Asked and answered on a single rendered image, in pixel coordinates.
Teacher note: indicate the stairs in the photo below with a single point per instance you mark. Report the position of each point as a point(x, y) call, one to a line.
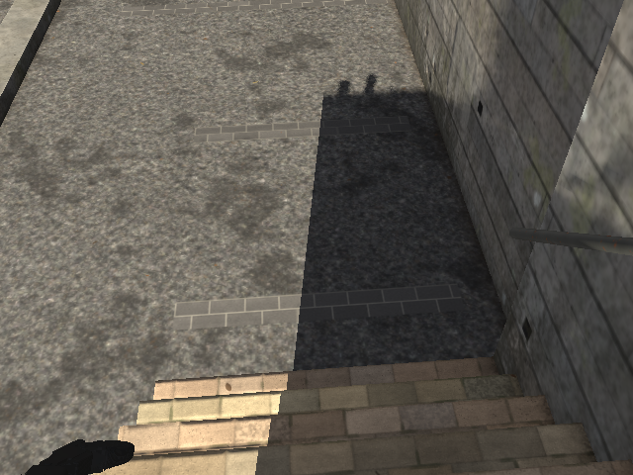
point(443, 417)

